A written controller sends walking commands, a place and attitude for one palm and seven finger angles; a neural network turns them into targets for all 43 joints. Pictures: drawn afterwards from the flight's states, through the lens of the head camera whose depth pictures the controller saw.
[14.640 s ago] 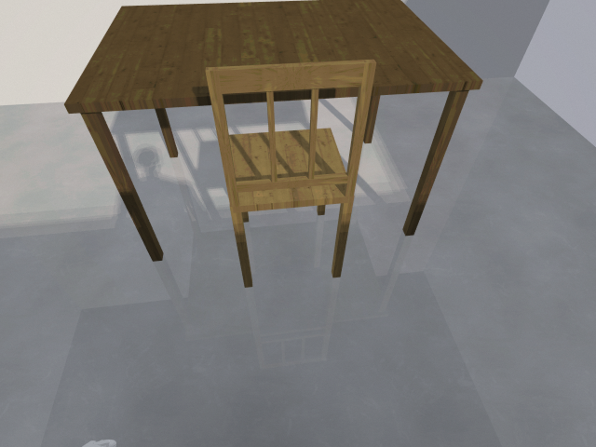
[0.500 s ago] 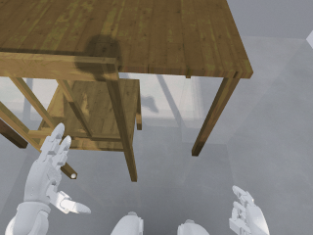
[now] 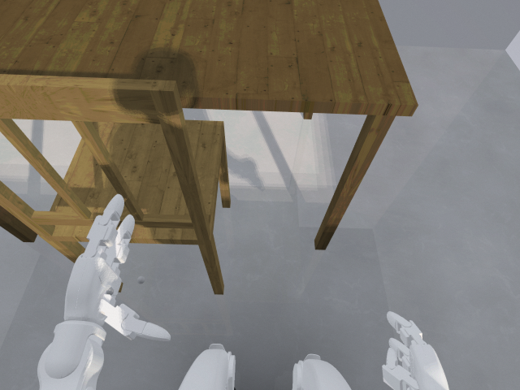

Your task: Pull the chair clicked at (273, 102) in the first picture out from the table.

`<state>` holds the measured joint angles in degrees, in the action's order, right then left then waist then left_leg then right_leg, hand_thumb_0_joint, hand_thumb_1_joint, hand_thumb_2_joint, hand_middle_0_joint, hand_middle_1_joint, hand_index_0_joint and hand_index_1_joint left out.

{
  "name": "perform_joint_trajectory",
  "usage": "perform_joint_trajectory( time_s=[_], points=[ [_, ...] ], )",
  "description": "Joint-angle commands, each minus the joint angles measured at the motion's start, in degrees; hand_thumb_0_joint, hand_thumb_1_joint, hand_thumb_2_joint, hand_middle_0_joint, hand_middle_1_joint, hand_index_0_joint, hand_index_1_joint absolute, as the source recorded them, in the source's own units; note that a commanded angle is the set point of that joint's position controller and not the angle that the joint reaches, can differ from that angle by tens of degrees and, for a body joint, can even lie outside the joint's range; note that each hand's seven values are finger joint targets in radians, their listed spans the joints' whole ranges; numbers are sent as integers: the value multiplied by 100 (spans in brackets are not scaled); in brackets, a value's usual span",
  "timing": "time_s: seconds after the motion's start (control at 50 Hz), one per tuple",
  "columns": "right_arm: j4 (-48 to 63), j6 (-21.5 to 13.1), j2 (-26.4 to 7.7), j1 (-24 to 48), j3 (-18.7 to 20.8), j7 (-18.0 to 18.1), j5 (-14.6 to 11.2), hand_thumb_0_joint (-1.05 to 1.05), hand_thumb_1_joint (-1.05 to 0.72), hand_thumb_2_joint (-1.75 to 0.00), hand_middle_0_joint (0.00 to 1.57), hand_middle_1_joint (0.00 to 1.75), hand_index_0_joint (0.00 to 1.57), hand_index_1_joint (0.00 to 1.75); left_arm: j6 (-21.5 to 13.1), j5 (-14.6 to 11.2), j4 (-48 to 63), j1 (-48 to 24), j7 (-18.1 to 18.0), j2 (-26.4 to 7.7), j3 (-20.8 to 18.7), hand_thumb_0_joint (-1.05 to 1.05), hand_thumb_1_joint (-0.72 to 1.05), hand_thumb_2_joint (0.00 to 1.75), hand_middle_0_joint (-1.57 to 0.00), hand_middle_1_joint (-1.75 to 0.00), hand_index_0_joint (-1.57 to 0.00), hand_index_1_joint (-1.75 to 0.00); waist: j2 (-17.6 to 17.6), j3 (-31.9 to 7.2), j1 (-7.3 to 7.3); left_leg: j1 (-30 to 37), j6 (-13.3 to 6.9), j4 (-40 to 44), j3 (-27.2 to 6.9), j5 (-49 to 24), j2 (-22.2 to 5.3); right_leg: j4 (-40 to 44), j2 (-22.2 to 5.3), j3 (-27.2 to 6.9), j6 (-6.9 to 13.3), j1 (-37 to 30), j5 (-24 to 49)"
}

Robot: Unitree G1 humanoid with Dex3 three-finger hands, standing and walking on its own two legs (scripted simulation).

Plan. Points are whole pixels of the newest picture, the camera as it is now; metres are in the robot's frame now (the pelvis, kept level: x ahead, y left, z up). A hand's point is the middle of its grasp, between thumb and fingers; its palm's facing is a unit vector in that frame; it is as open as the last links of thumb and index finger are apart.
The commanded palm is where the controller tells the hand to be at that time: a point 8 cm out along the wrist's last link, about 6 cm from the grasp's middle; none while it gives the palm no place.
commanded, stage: aim the fingers beside a spindle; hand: left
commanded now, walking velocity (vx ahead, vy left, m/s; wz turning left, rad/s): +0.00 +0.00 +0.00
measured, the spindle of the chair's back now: (51, 175) +0.44 +0.39 +0.01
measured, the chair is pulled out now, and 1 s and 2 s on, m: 0.00 0.00 0.00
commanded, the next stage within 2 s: push the fingers through the gap in 1.42 s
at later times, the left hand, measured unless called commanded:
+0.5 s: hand (163, 273) +0.28 +0.16 +0.02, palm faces +0.00 -1.00 +0.00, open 17.0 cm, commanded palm +0.26 +0.21 +0.02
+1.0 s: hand (183, 267) +0.29 +0.13 +0.00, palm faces -0.01 -1.00 +0.00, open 16.9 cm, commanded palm +0.27 +0.19 +0.01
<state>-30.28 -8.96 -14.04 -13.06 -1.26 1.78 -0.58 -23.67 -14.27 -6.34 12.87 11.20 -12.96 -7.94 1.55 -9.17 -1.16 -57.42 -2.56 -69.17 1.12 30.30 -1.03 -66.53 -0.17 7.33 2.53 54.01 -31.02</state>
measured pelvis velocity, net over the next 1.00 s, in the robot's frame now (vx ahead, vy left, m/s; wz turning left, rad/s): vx -0.01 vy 0.00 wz -0.01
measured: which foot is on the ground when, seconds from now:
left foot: down 0.00-1.00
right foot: down 0.00-1.00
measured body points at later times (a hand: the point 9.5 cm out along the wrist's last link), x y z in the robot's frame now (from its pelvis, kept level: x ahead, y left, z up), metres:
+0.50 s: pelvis +0.00 +0.00 -0.01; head +0.09 +0.02 +0.43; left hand +0.27 +0.21 +0.02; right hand +0.17 -0.23 -0.10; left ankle +0.03 +0.09 -0.64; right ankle +0.01 -0.10 -0.64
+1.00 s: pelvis -0.01 +0.00 -0.02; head +0.09 +0.01 +0.42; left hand +0.29 +0.19 +0.01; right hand +0.16 -0.23 -0.12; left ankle +0.03 +0.09 -0.64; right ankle +0.01 -0.10 -0.64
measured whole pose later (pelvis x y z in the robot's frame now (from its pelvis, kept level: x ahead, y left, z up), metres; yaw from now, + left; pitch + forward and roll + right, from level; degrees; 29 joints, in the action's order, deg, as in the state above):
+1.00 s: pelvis -0.01 +0.00 -0.02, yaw -1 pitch +22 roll -2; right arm -29.8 -2.7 -13.0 -12.0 -1.1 -0.7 0.3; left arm -25.3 -8.5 -11.3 4.2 1.9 -9.2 -0.7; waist 1.5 -10.4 -1.5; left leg -64.7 -2.8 -75.0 1.8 32.0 -1.1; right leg -73.0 -0.4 6.7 2.6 61.8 -32.8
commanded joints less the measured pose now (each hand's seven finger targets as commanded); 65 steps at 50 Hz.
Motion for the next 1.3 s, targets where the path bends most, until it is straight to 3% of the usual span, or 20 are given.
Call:
perform_joint_trajectory(
  time_s=[0.0,0.06,0.16,0.2,0.3,0.36,0.6,0.66,0.74,0.8,0.84,0.9,1.02,1.04,1.08,1.14,1.16,1.2,1.24,1.28],
  points=[
    [844,-233,-772,119,370,10,-37,0,-90,-90,20,30,20,30,-436,11,1260,-331,-95,-626,-286,0,-50,30,-6,-8,-6,-8,133,-1641,17,1174,92,953,-379,-1560,60,855,70,-482,-97,-899,1431],
    [803,-164,-799,135,347,4,-26,0,-90,-90,20,30,20,30,-416,73,997,-690,-152,-619,-241,0,-50,30,-6,-8,-6,-8,-38,-1405,-73,898,75,879,-393,-1226,66,854,86,-519,-111,-703,1127],
    [826,-134,-773,124,356,-12,-17,0,-90,-90,20,30,20,30,-478,118,1137,-792,-209,-533,-124,0,-50,30,-6,-8,-6,-8,176,-1748,7,1077,90,858,-416,-1462,63,737,78,-507,-70,-758,1320],
    [834,-116,-759,133,367,-29,-21,0,-90,-90,20,30,20,30,-490,139,1221,-812,-237,-413,37,0,-50,30,-6,-8,-6,-8,203,-1796,-25,1155,94,834,-418,-1570,56,711,72,-497,-76,-719,1439],
    [811,-10,-768,129,368,-50,2,0,-90,-90,20,30,20,30,-454,211,878,-876,-367,-444,-40,0,-50,30,-6,-8,-6,-8,-93,-1631,-48,801,81,713,-394,-1294,75,675,79,-528,-93,-637,1246],
    [827,17,-751,164,359,-70,15,0,-90,-90,20,30,20,30,-515,259,1006,-1067,-404,-391,63,0,-50,30,-6,-8,-6,-8,187,-1775,-7,919,95,714,-417,-1357,78,597,75,-517,-61,-534,1241],
    [797,154,-751,154,370,-133,35,0,-90,-90,20,30,20,30,-515,487,768,-1566,-663,-61,519,0,-50,30,-6,-8,-6,-8,45,-1743,-135,829,105,584,-520,-1155,57,442,77,-473,-62,-111,1019],
    [812,193,-747,123,382,-154,59,0,-90,-90,20,30,20,30,-539,525,835,-1535,-780,-159,381,0,-50,30,-6,-8,-6,-8,87,-2035,-33,914,123,563,-532,-1373,57,340,80,-467,-44,-191,1174],
    [824,261,-725,136,370,-186,62,0,-90,-90,20,30,20,30,-549,556,696,-1485,-869,-153,386,0,-50,30,-6,-8,-6,-8,16,-1988,-28,722,114,515,-493,-1328,79,341,89,-509,-40,-273,1188],
    [798,311,-708,155,365,-203,65,0,-90,-90,20,30,20,30,-560,599,545,-1725,-881,82,617,0,-50,30,-6,-8,-6,-8,-46,-1856,-130,649,99,449,-468,-1180,73,361,82,-527,-68,-139,1109],
    [813,330,-737,148,382,-192,59,0,-90,-90,20,30,20,30,-582,624,603,-1711,-900,-127,455,0,-50,30,-6,-8,-6,-8,27,-2012,-62,702,103,460,-481,-1247,71,328,92,-537,-42,-198,1128],
    [845,348,-700,137,384,-211,53,0,-90,-90,20,30,20,30,-605,575,889,-1631,-911,-34,544,0,-50,30,-6,-8,-6,-8,142,-2198,-31,929,115,498,-465,-1470,71,351,79,-542,-49,-321,1349],
    [826,398,-699,133,372,-195,43,0,-90,-90,20,30,20,30,-566,587,676,-1545,-923,2,562,0,-50,30,-6,-8,-6,-8,-120,-1881,-101,657,91,492,-438,-1235,84,420,84,-548,-71,-353,1228],
    [831,398,-721,134,377,-188,45,0,-90,-90,20,30,20,30,-577,584,645,-1436,-939,-153,400,0,-50,30,-6,-8,-6,-8,-69,-1913,-41,618,95,499,-447,-1281,90,397,93,-553,-49,-386,1248],
    [831,397,-695,159,367,-195,44,0,-90,-90,20,30,20,30,-603,586,670,-1582,-918,5,574,0,-50,30,-6,-8,-6,-8,-82,-1864,-118,639,88,471,-430,-1224,90,418,83,-564,-70,-313,1226],
    [808,389,-713,161,367,-171,47,0,-90,-90,20,30,20,30,-678,584,700,-1685,-918,-140,459,0,-50,30,-6,-8,-6,-8,-20,-1888,-107,626,84,477,-452,-1165,86,414,91,-572,-55,-292,1114],
    [804,386,-702,176,374,-176,52,0,-90,-90,20,30,20,30,-715,598,765,-1630,-919,-114,465,0,-50,30,-6,-8,-6,-8,96,-1968,-48,735,96,483,-441,-1270,92,385,88,-581,-46,-302,1212],
    [840,375,-692,170,368,-197,48,0,-90,-90,20,30,20,30,-690,595,772,-1606,-896,113,724,0,-50,30,-6,-8,-6,-8,72,-1921,-111,795,100,512,-466,-1245,82,404,79,-535,-56,-229,1166],
    [813,372,-725,150,376,-176,47,0,-90,-90,20,30,20,30,-671,618,718,-1666,-911,22,683,0,-50,30,-6,-8,-6,-8,-47,-1938,-162,740,78,466,-490,-1210,73,405,90,-550,-64,-208,1146],
    [815,390,-716,161,374,-187,49,0,-90,-90,20,30,20,30,-633,642,702,-1647,-928,80,736,0,-50,30,-6,-8,-6,-8,69,-1937,-139,808,91,475,-476,-1260,77,395,80,-540,-62,-165,1195]
  ],
)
